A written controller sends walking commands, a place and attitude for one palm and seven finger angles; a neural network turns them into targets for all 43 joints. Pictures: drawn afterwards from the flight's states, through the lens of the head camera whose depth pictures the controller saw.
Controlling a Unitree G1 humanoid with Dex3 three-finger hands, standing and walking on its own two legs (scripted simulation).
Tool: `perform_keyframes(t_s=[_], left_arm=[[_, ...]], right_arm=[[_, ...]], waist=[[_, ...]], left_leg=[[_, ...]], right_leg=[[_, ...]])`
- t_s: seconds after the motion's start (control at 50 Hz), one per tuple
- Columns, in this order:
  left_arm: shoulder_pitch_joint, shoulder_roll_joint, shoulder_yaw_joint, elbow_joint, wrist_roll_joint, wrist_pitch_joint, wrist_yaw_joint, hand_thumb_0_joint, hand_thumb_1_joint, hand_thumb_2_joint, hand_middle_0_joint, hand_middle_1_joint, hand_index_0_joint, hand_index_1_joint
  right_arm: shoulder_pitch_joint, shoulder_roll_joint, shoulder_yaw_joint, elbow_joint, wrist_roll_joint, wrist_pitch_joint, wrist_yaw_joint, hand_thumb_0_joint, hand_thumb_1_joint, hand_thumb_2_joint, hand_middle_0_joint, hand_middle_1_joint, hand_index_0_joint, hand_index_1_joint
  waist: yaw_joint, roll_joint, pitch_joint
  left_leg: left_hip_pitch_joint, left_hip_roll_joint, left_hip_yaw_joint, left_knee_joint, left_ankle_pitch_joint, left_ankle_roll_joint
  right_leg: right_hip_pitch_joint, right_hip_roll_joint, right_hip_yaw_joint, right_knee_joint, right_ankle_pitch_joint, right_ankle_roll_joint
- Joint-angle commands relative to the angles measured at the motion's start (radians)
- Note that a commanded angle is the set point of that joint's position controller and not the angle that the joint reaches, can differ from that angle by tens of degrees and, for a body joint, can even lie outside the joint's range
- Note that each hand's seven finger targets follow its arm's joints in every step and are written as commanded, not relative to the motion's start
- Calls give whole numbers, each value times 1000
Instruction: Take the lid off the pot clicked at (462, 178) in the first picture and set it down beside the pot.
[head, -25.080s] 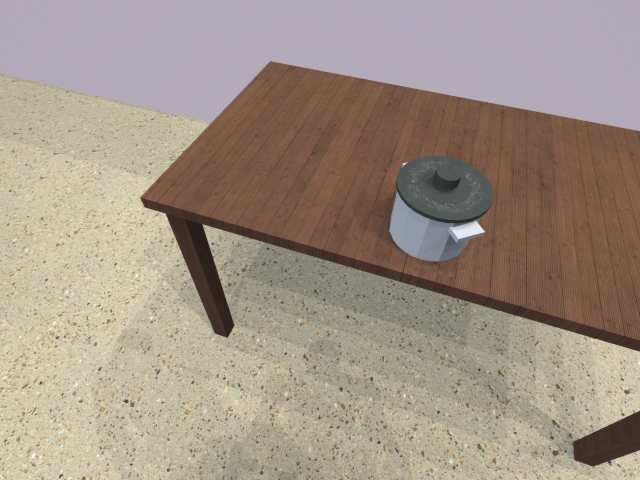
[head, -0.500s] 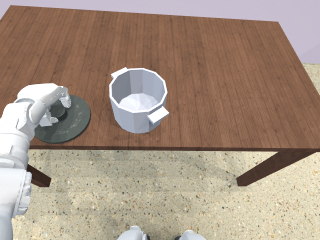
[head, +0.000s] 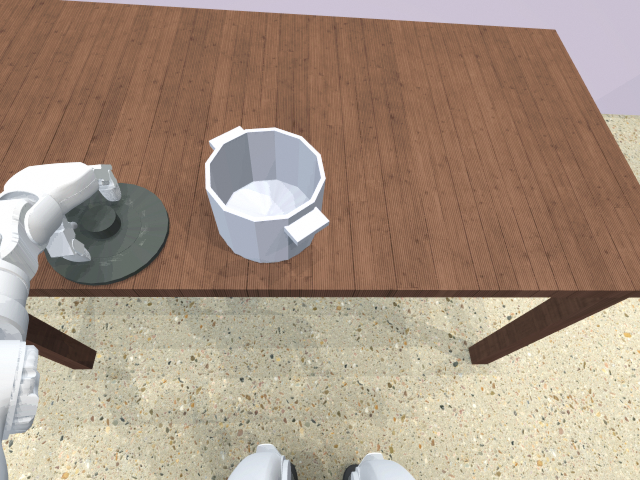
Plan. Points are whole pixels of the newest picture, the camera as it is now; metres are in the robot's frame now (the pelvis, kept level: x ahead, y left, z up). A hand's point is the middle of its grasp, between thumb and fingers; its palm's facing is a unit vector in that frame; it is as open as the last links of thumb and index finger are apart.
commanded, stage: open the fingers wide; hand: left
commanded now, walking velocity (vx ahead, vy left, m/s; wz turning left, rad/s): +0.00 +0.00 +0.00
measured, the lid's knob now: (101, 222) +0.46 +0.30 -0.03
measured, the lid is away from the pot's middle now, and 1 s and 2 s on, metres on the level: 0.23 0.23 0.23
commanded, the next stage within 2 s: raise the empty hand in 0.08 s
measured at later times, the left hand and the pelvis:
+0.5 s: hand (60, 204) +0.44 +0.32 +0.03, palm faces -0.42 -0.08 -0.90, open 11.0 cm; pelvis +0.00 +0.02 +0.00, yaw +0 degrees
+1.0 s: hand (35, 166) +0.46 +0.33 +0.09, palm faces -0.36 -0.10 -0.93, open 11.0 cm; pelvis +0.02 +0.03 +0.02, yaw +1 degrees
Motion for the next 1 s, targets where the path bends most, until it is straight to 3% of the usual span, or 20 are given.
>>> perform_keyframes(t_s=[0.0,0.06,0.12,0.16,0.2,0.24,0.32,0.38,0.4,0.44,0.52,0.56,0.62,0.66,0.72,0.76,0.8,0.84,0.9,0.98], left_arm=[[-381,406,151,-180,-30,-29,41,0,15,592,-329,-897,-329,-897],[-389,304,68,-137,-20,-12,47,0,18,585,-326,-902,-326,-902],[-387,274,45,-137,-18,-9,43,0,18,586,-327,-901,-327,-901],[-409,273,45,-175,-24,-11,34,0,17,586,-327,-901,-327,-901],[-449,345,99,-256,-29,-23,32,0,17,586,-327,-901,-327,-901],[-486,366,117,-320,-25,-26,40,0,17,586,-327,-901,-327,-901],[-437,323,92,-189,-27,2,61,0,17,586,-327,-901,-327,-901],[-420,220,7,-118,-28,45,63,0,17,586,-327,-901,-327,-901],[-456,171,-36,-154,-29,51,54,0,17,586,-327,-901,-327,-901],[-483,201,-8,-212,-27,58,45,0,17,586,-327,-901,-327,-901],[-509,324,67,-191,-37,54,30,0,17,586,-327,-901,-327,-901],[-539,304,42,-178,-31,60,30,0,17,586,-327,-901,-327,-901],[-552,258,21,-253,-22,52,24,0,17,586,-327,-901,-327,-901],[-464,240,27,-206,-36,52,16,0,17,586,-327,-901,-327,-901],[-421,225,8,-116,-55,67,-2,0,17,586,-327,-901,-327,-901],[-535,187,-40,-215,-49,75,-9,0,17,586,-327,-901,-327,-901],[-632,166,-58,-344,-52,64,-18,0,17,586,-327,-901,-327,-901],[-587,253,30,-346,-53,54,-13,0,17,586,-327,-901,-327,-901],[-480,325,93,-215,-67,53,-10,0,17,586,-327,-901,-327,-901],[-550,87,-104,-227,-63,104,-13,0,17,586,-327,-901,-327,-901]], right_arm=[[129,-188,-54,-46,-2,-17,-27,0,-900,-900,200,300,200,300],[129,-184,-57,-38,-2,-15,-20,0,-900,-900,200,300,200,300],[131,-185,-60,-38,-2,-12,-14,0,-900,-900,200,300,200,300],[132,-184,-65,-36,-3,-7,-12,0,-900,-900,200,300,200,300],[125,-188,-66,-43,-3,-5,-16,0,-900,-900,200,300,200,300],[132,-179,-68,-44,-6,-5,-20,0,-900,-900,200,300,200,300],[132,-185,-63,-30,-2,-6,-17,0,-900,-900,200,300,200,300],[122,-182,-64,-37,6,-5,1,0,-900,-900,200,300,200,300],[117,-182,-67,-39,6,-8,6,0,-900,-900,200,300,200,300],[118,-177,-73,-42,2,-5,11,0,-900,-900,200,300,200,300],[120,-187,-58,-49,7,-13,-9,0,-900,-900,200,300,200,300],[118,-187,-56,-46,12,-25,-15,0,-900,-900,200,300,200,300],[114,-175,-65,-50,6,-37,-7,0,-900,-900,200,300,200,300],[114,-170,-67,-56,4,-33,1,0,-900,-900,200,300,200,300],[111,-177,-59,-58,7,-30,5,0,-900,-900,200,300,200,300],[100,-177,-66,-57,9,-25,8,0,-900,-900,200,300,200,300],[90,-175,-76,-58,4,-33,10,0,-900,-900,200,300,200,300],[102,-172,-79,-60,-3,-34,6,0,-900,-900,200,300,200,300],[94,-178,-62,-61,4,-34,0,0,-900,-900,200,300,200,300],[71,-169,-69,-54,9,-32,27,0,-900,-900,200,300,200,300]], waist=[[6,92,-476],[-9,120,-397],[-9,124,-394],[-8,131,-433],[5,155,-487],[7,190,-553],[-3,117,-426],[-2,99,-335],[-3,130,-350],[6,162,-427],[1,44,-437],[-4,53,-386],[13,186,-411],[15,154,-407],[11,36,-345],[2,92,-373],[2,177,-406],[16,182,-462],[31,65,-393],[5,106,-300]], left_leg=[[518,34,-89,-63,505,-54],[498,36,-90,-74,454,-60],[529,43,-99,-71,478,-68],[555,45,-103,-69,491,-69],[602,46,-111,-73,531,-72],[676,51,-128,-77,611,-85],[610,57,-139,-104,528,-87],[556,54,-138,-142,395,-87],[589,57,-144,-145,419,-91],[670,60,-157,-141,495,-100],[606,44,-139,-162,427,-74],[590,45,-139,-183,370,-68],[736,68,-190,-188,542,-112],[744,68,-192,-181,586,-116],[625,50,-145,-197,492,-87],[676,57,-164,-212,488,-94],[808,83,-220,-214,593,-128],[878,87,-249,-212,684,-148],[719,53,-177,-231,560,-105],[747,81,-221,-254,553,-158]], right_leg=[[11,24,-30,-63,241,-72],[-57,26,-39,-68,186,-73],[-83,29,-43,-68,172,-76],[-76,28,-41,-71,177,-76],[-49,23,-35,-73,199,-78],[-31,25,-37,-75,216,-76],[-80,25,-50,-84,165,-73],[-92,24,-51,-104,108,-78],[-99,20,-47,-105,113,-80],[-73,23,-44,-113,132,-80],[30,18,-31,-129,174,-70],[15,15,-35,-141,148,-70],[-40,15,-41,-138,143,-77],[-29,17,-38,-150,152,-74],[39,14,-34,-166,182,-70],[23,10,-32,-175,170,-70],[-22,6,-28,-172,164,-69],[-8,11,-23,-173,160,-66],[95,4,-20,-194,195,-72],[-1,3,-32,-199,154,-64]])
